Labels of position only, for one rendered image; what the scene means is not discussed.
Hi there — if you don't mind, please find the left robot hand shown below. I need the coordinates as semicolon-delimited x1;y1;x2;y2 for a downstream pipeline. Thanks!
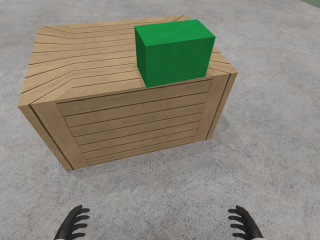
54;205;90;240

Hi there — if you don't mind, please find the right robot hand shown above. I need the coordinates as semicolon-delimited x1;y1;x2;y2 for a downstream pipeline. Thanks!
228;205;263;240

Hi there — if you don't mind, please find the carton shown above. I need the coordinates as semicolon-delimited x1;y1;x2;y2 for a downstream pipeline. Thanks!
134;19;216;88

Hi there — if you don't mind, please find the pedestal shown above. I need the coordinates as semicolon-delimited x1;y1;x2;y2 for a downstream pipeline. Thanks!
17;15;238;172

